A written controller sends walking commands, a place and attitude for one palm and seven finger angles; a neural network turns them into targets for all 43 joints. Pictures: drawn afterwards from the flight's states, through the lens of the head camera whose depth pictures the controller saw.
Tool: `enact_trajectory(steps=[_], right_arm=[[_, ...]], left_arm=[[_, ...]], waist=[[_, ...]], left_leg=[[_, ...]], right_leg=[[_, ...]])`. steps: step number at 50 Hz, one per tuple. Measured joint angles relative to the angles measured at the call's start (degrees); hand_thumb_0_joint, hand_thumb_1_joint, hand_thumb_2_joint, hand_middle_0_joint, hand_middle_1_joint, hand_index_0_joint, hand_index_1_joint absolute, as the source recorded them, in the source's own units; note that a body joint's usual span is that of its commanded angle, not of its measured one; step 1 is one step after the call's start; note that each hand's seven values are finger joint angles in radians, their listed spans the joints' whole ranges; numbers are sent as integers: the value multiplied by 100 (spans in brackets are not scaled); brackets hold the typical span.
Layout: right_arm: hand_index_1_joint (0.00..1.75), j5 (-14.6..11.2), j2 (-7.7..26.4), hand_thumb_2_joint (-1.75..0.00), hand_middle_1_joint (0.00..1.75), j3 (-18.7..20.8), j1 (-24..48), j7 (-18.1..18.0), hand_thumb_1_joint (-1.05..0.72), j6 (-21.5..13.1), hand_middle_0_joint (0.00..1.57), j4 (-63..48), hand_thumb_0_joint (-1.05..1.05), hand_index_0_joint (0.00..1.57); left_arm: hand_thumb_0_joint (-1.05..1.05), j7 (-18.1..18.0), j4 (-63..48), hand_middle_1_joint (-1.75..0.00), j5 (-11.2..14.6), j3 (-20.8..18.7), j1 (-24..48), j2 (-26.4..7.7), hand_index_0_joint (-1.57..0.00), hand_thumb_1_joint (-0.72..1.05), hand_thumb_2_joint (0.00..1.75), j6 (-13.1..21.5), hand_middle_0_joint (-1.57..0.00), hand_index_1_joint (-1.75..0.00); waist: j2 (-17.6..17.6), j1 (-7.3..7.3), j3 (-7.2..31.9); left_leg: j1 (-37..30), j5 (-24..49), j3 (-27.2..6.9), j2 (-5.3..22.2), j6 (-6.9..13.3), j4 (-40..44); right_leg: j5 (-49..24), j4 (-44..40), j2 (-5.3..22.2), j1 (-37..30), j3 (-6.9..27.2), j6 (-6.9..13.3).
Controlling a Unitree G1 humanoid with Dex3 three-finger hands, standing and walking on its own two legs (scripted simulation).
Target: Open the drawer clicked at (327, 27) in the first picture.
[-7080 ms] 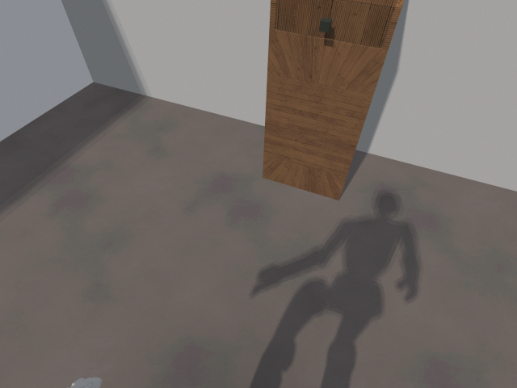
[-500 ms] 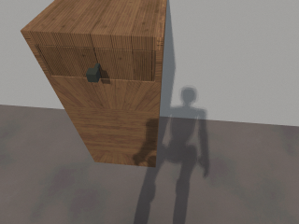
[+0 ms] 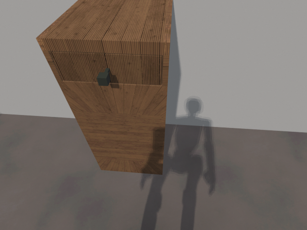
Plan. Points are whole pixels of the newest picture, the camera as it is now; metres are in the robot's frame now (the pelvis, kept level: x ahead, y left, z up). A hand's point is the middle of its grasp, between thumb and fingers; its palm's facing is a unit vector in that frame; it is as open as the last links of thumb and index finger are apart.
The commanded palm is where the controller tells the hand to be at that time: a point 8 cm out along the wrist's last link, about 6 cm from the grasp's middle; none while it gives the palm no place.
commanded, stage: look again from close up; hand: left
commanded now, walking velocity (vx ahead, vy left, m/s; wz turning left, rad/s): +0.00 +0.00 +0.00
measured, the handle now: (105, 75) +0.58 +0.21 +0.09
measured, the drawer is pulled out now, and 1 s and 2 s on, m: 0.00 0.00 0.00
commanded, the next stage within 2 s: come to a stop and stand still in 0.46 s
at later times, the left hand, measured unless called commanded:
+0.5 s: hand out of the picture +0.02 +0.15 -0.17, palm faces +0.03 -0.98 -0.18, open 7.4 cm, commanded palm none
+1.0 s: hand out of the picture +0.02 +0.16 -0.18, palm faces +0.02 -0.98 -0.19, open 7.4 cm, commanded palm none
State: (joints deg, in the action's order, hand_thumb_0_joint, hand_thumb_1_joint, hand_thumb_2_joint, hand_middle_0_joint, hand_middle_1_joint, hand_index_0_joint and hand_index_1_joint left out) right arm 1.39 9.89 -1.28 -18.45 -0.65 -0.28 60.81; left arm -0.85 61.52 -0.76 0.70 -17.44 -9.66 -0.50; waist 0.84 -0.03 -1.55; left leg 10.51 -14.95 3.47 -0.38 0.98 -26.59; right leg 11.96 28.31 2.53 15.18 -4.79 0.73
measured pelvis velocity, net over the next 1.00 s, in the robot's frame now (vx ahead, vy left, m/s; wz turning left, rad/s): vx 0.02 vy -0.01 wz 0.01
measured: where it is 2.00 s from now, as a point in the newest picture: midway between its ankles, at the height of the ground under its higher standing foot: outside the picture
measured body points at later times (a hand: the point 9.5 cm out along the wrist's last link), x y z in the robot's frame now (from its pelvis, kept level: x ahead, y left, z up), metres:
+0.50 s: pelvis +0.02 -0.01 +0.00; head +0.04 -0.02 +0.45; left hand +0.02 +0.20 -0.16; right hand +0.01 -0.22 -0.17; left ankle -0.01 +0.11 -0.74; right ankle +0.04 -0.11 -0.74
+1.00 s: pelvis +0.02 -0.01 +0.00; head +0.02 -0.01 +0.45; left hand +0.02 +0.21 -0.16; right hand +0.05 -0.24 -0.16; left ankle +0.00 +0.11 -0.74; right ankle +0.04 -0.11 -0.74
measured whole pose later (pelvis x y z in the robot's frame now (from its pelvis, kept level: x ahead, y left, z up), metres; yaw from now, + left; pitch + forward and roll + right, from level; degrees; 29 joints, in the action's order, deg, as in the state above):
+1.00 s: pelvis +0.02 -0.01 +0.00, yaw +1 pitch -3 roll +0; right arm 0.9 9.7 0.2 -15.4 -1.6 -0.6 60.4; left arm -2.4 63.5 -0.9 0.7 -16.5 -8.1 0.3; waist 0.2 0.5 -1.7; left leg 10.2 -18.2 3.0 1.3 0.1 -30.9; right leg 15.0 30.3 1.2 12.8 -6.1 1.3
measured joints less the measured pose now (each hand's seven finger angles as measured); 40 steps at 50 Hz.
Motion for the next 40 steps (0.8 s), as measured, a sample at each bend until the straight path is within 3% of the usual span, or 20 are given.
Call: enact_trajectory(steps=[13, 24, 40], right_arm=[[30, -35, -234, -90, 30, -17, -105, -68, -91, -82, 20, 390, 0, 19], [30, -34, -341, -90, 30, 3, 67, -102, -91, -116, 19, 397, 0, 19], [30, -39, -231, -90, 30, 38, 218, -145, -92, -106, 19, 444, 0, 19]], left_arm=[[1, -35, 292, -30, -2, 27, 2, 279, -20, 91, 90, 83, -20, -30], [2, -61, 297, -30, -6, -33, 50, 227, -20, 92, 90, 107, -20, -30], [2, -82, 268, -30, 3, -61, 113, 164, -20, 92, 90, 120, -20, -30]], waist=[[-52, 9, -55], [-50, -7, -23], [-66, -38, -45]], left_leg=[[-103, -118, -12, 70, -64, -22], [-176, -221, -46, 143, -135, -32], [-311, -215, -113, 202, -218, 128]], right_leg=[[130, 41, -69, -88, -13, 48], [258, 70, -139, -157, -50, 106], [304, -49, -201, -294, -123, 166]])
